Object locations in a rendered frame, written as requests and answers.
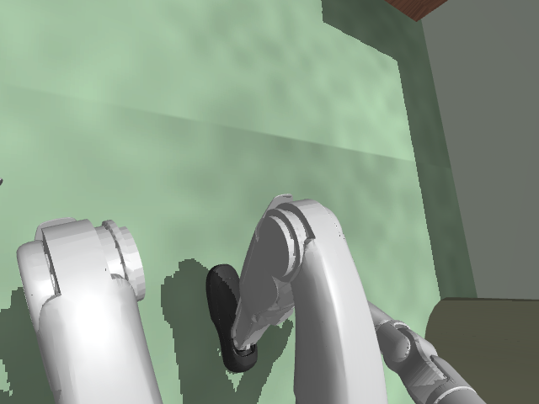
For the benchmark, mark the right robot hand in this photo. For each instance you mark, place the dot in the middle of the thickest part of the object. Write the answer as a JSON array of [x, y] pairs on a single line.
[[379, 317]]

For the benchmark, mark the right robot arm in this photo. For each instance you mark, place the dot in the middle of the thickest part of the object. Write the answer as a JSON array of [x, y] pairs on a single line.
[[428, 378]]

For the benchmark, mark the right robot foot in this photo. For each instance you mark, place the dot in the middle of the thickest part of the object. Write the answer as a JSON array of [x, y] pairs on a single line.
[[222, 291]]

